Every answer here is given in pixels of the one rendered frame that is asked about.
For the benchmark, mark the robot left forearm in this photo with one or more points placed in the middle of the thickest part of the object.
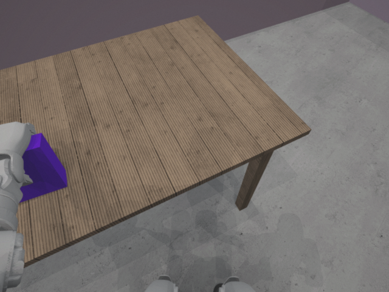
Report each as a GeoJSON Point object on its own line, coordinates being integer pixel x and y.
{"type": "Point", "coordinates": [11, 178]}

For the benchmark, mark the robot left thigh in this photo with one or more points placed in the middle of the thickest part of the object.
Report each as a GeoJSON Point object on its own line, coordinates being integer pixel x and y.
{"type": "Point", "coordinates": [162, 286]}

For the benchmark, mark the right robot shin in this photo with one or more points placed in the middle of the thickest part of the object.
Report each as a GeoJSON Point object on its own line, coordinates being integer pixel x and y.
{"type": "Point", "coordinates": [231, 279]}

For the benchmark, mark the table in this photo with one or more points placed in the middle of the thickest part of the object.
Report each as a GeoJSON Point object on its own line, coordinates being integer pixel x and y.
{"type": "Point", "coordinates": [138, 120]}

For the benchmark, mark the sponge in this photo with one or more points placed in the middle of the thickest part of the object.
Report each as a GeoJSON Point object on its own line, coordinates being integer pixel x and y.
{"type": "Point", "coordinates": [43, 167]}

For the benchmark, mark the robot left hand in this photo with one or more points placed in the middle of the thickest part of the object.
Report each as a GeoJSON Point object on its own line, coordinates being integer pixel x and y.
{"type": "Point", "coordinates": [16, 136]}

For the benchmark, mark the robot left upper arm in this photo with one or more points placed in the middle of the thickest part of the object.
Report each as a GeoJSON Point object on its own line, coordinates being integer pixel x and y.
{"type": "Point", "coordinates": [11, 259]}

